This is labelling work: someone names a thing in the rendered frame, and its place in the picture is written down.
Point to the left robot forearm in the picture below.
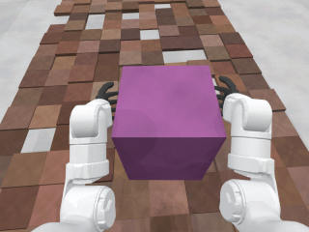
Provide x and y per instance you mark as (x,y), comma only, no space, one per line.
(88,137)

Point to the carton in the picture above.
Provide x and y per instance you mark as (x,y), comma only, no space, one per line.
(168,124)

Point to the right robot hand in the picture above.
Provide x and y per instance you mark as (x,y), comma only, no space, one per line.
(232,90)

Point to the robot left upper arm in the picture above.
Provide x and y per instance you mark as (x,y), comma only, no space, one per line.
(84,209)

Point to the left robot hand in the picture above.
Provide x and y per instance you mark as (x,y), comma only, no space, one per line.
(104,96)

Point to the robot right upper arm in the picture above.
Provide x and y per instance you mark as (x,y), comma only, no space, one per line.
(253,206)

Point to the right robot forearm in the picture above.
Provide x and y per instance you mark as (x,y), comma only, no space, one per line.
(251,130)

